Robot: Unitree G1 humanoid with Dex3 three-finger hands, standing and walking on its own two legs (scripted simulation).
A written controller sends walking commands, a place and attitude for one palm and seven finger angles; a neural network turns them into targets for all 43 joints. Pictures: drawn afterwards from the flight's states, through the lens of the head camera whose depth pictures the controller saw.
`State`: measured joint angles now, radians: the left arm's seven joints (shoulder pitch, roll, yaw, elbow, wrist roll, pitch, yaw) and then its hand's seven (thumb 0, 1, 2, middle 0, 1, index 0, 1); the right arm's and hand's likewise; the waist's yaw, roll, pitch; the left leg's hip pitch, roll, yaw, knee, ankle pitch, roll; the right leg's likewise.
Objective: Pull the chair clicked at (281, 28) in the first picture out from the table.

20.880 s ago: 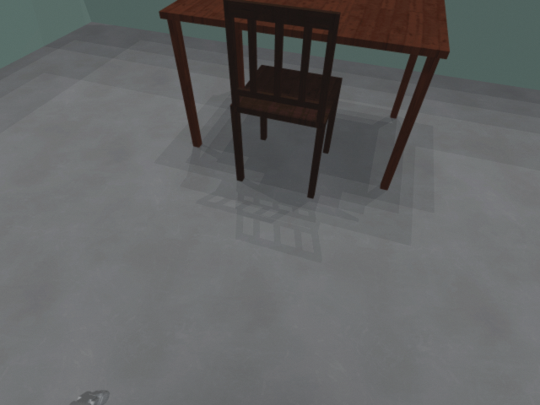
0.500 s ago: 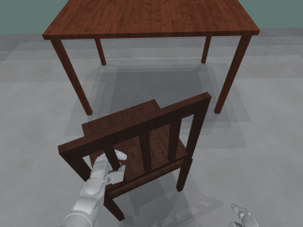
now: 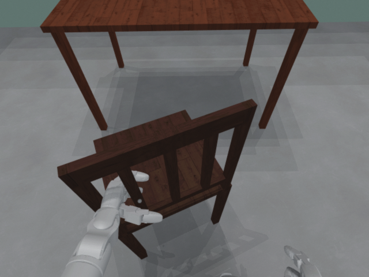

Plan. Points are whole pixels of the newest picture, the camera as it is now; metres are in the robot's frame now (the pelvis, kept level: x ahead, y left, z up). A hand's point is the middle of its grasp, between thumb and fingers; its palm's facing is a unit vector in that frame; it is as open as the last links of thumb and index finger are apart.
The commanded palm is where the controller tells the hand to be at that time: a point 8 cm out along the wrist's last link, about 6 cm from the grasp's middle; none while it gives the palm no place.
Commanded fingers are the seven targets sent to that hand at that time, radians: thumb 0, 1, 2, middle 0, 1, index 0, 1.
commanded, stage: open the thumb and straighten the fingers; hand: left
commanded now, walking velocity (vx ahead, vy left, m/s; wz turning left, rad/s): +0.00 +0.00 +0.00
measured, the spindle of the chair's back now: (172, 177) +0.37 +0.04 -0.07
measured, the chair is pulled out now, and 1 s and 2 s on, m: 0.55 0.55 0.55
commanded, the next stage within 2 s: draw the fingers out of the gap in 0.34 s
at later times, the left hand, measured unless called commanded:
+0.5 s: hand (139, 201) +0.30 +0.11 -0.05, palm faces -0.06 -0.99 -0.15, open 17.4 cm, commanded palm +0.26 +0.17 -0.03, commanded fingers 0.00 -0.55 0.20 0.00 0.00 0.00 0.00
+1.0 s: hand (132, 241) +0.21 +0.12 -0.05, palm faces -0.04 -0.99 -0.15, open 17.5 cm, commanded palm +0.19 +0.17 -0.03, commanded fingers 0.00 -0.55 0.20 0.00 0.00 0.00 0.00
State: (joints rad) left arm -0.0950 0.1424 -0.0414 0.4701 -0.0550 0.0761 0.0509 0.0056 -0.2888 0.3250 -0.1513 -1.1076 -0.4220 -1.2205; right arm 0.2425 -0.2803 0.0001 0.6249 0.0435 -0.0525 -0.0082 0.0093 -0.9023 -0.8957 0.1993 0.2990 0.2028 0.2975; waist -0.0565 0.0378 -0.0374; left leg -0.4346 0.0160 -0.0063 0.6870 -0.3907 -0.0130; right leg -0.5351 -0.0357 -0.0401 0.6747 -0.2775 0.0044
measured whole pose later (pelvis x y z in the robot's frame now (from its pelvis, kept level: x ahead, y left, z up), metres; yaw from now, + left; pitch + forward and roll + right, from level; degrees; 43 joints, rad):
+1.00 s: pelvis +0.01 +0.00 -0.02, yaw +2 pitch +9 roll -1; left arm 0.38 0.15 -0.14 -0.06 -0.03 0.20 0.04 -0.01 -0.54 0.21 -0.03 -0.02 -0.01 0.00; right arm 0.22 -0.26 0.03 0.49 0.04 -0.12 -0.05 0.01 -0.90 -0.90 0.20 0.30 0.20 0.30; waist -0.02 0.06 -0.08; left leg -0.54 0.01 -0.04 0.87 -0.50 -0.01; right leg -0.62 -0.05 -0.07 0.85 -0.39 0.01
